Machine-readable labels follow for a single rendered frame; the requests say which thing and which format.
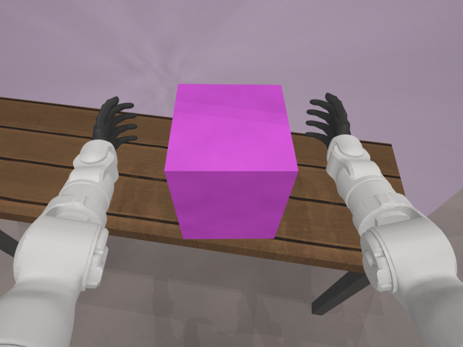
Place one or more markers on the robot left hand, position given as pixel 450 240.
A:
pixel 106 121

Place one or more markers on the robot left forearm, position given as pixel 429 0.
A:
pixel 86 195

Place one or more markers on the table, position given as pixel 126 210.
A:
pixel 39 142

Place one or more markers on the robot right forearm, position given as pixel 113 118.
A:
pixel 369 196

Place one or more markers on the carton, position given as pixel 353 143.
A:
pixel 230 163

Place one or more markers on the robot right upper arm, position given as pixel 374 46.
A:
pixel 411 260

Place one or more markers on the robot right hand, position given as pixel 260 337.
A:
pixel 336 119

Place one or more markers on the robot left upper arm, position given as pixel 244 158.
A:
pixel 62 257

